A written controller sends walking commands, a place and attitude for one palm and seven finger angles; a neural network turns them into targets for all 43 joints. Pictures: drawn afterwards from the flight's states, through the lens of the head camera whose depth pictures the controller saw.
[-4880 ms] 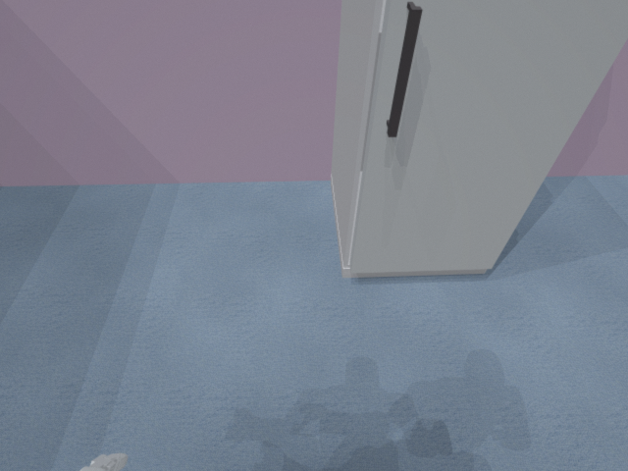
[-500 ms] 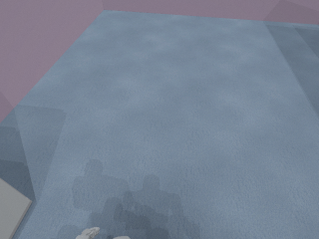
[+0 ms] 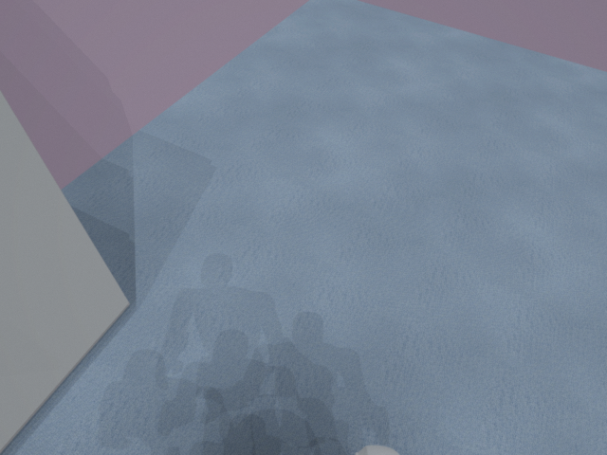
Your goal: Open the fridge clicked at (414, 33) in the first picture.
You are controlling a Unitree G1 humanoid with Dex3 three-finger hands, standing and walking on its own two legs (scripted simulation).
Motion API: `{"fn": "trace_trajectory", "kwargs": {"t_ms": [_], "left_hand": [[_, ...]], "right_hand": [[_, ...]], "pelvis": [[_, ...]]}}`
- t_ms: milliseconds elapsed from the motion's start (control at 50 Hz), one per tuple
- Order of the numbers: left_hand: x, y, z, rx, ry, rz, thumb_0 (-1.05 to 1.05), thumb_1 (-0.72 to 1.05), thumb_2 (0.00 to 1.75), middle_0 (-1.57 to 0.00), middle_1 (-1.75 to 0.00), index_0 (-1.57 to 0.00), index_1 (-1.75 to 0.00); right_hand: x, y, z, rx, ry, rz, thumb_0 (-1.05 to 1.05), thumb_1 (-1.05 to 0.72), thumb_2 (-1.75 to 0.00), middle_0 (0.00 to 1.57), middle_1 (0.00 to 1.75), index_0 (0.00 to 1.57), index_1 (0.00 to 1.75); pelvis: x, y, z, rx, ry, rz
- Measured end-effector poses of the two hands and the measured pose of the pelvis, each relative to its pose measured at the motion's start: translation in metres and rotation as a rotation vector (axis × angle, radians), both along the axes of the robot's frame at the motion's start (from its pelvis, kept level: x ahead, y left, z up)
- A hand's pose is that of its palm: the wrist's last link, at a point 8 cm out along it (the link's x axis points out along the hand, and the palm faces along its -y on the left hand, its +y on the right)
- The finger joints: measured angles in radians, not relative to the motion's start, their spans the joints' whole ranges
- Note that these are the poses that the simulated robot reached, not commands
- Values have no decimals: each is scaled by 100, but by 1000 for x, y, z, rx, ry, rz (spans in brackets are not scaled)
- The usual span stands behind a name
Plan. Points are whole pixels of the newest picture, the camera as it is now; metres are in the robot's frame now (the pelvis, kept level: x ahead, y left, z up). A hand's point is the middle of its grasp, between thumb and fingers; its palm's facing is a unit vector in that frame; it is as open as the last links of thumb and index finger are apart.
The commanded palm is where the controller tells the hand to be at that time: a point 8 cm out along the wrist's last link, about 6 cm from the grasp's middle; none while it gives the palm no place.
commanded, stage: turn to face it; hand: left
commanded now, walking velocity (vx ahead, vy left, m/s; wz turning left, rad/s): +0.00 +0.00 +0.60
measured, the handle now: out of the picture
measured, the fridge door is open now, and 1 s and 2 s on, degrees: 0 0 0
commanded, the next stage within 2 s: take the last steps up to it in 1.86 s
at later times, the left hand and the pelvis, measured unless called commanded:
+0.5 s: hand out of the picture -0.03 +0.15 -0.15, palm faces +0.32 -0.90 -0.30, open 7.4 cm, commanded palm none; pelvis -0.05 -0.07 +0.00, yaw +19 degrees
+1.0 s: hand out of the picture -0.13 +0.20 -0.17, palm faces +0.61 -0.74 -0.27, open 7.4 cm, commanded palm none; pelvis -0.07 -0.03 -0.01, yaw +37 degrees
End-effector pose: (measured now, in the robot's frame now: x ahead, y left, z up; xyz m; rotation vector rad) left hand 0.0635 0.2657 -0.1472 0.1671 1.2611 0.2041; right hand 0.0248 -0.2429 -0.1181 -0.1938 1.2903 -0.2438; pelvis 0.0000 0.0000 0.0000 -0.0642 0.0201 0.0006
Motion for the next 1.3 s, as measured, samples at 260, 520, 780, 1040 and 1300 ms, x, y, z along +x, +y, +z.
{"fn": "trace_trajectory", "kwargs": {"t_ms": [260, 520, 780, 1040, 1300], "left_hand": [[-2, -45, 19, 7, -175, 69, 1, 91, 90, -19, -30, -20, -30], [-120, -78, 31, 81, -70, 274, 1, 91, 90, -20, -30, -20, -30], [-241, -62, -16, -7, 71, 531, 1, 91, 90, -20, -30, -21, -30], [-219, -29, 15, 71, -80, 617, 1, 91, 90, -19, -30, -20, -30], [-219, -77, 40, 154, -162, 727, 0, 91, 90, -20, -30, -21, -30]], "right_hand": [[9, -49, -15, 12, -13, 116, 0, -90, -90, 21, 30, 21, 30], [45, -76, -26, 57, 9, 315, 0, -91, -90, 20, 30, 20, 30], [121, 25, -22, 21, -89, 628, 1, -91, -90, 20, 30, 20, 30], [133, 66, -14, 59, -106, 750, 0, -90, -90, 21, 30, 21, 30], [157, 51, -38, 104, -13, 846, 1, -91, -90, 20, 30, 20, 30]], "pelvis": [[-31, -37, -7, 29, -2, 163], [-48, -72, -3, 95, -5, 350], [-70, -34, -24, 78, 27, 537], [-68, -30, -9, 59, 12, 671], [-51, -55, -10, 108, -5, 851]]}}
